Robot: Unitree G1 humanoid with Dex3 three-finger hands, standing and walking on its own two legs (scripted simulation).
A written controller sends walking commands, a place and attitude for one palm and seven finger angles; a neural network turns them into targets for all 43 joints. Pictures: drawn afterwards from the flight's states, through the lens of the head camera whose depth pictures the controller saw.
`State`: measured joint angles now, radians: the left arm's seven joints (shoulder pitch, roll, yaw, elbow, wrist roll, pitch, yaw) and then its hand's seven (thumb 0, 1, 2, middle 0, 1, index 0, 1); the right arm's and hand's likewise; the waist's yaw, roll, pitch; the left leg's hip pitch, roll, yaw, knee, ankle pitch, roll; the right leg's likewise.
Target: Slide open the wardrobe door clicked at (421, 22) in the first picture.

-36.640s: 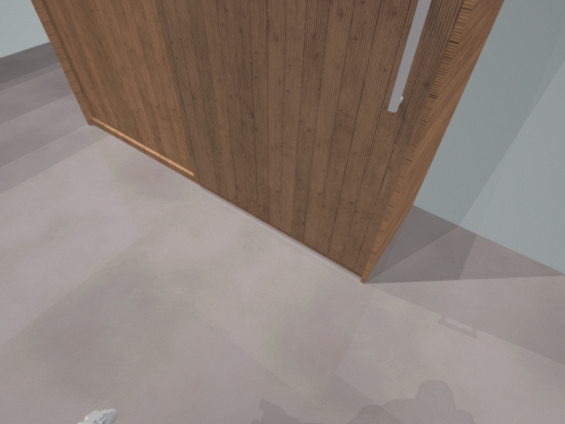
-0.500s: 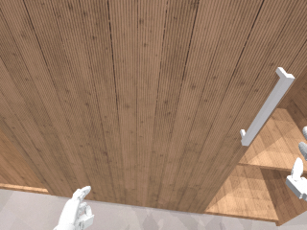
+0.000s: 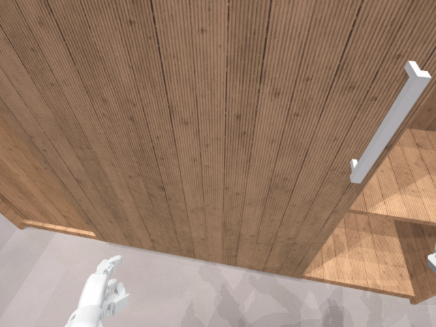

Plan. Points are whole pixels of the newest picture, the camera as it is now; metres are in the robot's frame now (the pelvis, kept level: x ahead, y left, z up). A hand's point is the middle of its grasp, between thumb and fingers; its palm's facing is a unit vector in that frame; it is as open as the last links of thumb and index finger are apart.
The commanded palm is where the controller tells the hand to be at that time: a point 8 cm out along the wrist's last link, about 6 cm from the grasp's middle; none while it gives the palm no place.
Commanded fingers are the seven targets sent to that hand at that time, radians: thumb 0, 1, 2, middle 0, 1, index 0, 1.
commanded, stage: step back with the hand held close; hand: right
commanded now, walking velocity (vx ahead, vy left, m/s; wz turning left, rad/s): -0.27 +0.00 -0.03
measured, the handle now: (379, 130) +0.43 -0.27 +0.15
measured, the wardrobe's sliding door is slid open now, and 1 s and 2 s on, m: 0.48 0.48 0.48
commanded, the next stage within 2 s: stop stepping back and stand still in 0.60 s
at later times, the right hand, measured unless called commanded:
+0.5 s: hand out of the picture +0.08 -0.32 +0.16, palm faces +0.48 +0.79 -0.38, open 7.4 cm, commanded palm +0.03 -0.35 +0.17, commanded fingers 0.00 -0.90 -0.90 0.20 0.30 0.20 0.30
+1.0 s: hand out of the picture +0.01 -0.38 +0.17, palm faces +0.39 +0.87 -0.29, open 7.4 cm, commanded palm -0.06 -0.41 +0.17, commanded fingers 0.00 -0.90 -0.90 0.20 0.30 0.20 0.30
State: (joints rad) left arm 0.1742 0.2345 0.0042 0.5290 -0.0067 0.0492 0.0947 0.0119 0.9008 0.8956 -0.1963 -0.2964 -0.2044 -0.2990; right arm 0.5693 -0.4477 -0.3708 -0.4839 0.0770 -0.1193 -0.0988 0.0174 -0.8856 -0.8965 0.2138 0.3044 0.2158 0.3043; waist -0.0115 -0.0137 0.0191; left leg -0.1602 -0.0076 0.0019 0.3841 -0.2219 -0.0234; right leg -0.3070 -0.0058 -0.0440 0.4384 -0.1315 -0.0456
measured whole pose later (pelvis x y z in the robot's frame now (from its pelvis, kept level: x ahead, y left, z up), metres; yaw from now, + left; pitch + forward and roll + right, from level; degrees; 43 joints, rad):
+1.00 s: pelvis -0.21 -0.12 +0.02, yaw +1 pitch +0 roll +7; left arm 0.31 0.11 -0.01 0.67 0.01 -0.14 0.01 0.01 0.90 0.90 -0.20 -0.30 -0.21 -0.30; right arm 0.49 -0.41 -0.42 -0.57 0.05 -0.14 -0.15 0.02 -0.89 -0.90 0.21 0.30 0.21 0.30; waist 0.03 0.06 0.00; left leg -0.41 -0.10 0.00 0.97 -0.41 0.00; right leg -0.28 0.01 0.05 0.31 -0.18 0.09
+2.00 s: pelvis -0.20 -0.16 +0.00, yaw +1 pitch +4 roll +0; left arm 0.15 0.18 0.00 0.54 -0.01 -0.11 0.04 0.01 0.90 0.90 -0.20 -0.30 -0.21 -0.30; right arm 0.58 -0.50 -0.49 -0.57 0.05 -0.24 -0.16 0.02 -0.88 -0.90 0.21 0.30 0.22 0.30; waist 0.02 0.04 0.04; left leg -0.15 0.00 0.01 0.47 -0.34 0.00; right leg -0.29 -0.05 -0.05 0.53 -0.26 0.02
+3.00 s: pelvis -0.27 -0.19 +0.00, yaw +0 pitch -1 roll +0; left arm 0.23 0.19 0.01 1.09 0.03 0.03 0.02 0.01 0.91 0.90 -0.20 -0.30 -0.20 -0.30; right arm 0.26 -0.19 0.01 1.10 -0.01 0.01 -0.02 0.01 -0.91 -0.90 0.20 0.30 0.20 0.30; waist 0.01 -0.03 0.04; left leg -0.14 0.05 0.03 0.44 -0.28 -0.03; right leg -0.25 -0.01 -0.05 0.43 -0.16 -0.02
